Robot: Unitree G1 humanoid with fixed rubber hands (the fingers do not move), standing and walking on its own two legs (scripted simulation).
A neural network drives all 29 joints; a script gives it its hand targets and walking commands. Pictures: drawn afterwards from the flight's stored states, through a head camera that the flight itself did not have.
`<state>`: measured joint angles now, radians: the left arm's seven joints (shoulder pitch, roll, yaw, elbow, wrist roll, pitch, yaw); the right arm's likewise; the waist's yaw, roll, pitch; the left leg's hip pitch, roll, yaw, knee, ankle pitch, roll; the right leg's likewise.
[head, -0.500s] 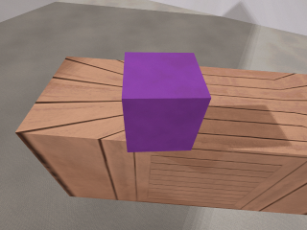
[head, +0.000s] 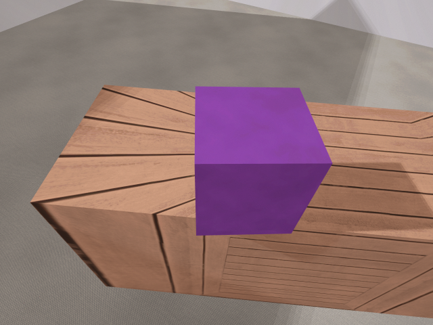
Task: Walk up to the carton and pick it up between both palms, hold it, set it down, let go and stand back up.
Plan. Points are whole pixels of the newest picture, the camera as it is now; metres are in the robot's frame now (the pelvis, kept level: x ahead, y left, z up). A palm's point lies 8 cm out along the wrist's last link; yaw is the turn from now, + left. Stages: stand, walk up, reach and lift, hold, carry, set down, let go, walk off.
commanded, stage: walk up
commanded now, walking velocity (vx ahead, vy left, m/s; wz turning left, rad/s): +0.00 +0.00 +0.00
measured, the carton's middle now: (246, 164) +0.43 -0.07 +0.03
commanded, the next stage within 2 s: stand in 0.08 s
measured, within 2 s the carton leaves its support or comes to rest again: neither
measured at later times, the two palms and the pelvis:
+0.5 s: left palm out of the picture -0.02 +0.21 -0.15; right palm out of the picture -0.01 -0.23 -0.14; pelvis -0.02 +0.00 +0.00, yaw +1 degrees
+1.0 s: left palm out of the picture +0.11 +0.21 -0.12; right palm (331, 322) +0.15 -0.23 -0.11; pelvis -0.07 -0.03 -0.01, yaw +2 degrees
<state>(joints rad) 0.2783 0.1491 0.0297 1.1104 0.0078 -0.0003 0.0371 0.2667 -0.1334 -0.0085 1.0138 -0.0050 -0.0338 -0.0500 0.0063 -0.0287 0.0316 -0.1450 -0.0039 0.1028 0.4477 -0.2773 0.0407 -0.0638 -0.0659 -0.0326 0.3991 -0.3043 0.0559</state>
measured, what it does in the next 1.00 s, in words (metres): shifts its weight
